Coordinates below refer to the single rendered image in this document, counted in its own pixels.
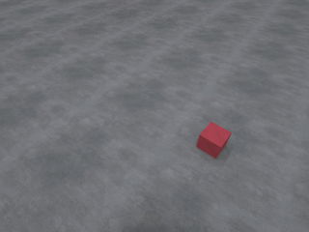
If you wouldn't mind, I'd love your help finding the carton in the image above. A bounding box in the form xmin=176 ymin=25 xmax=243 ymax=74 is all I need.
xmin=196 ymin=122 xmax=232 ymax=159

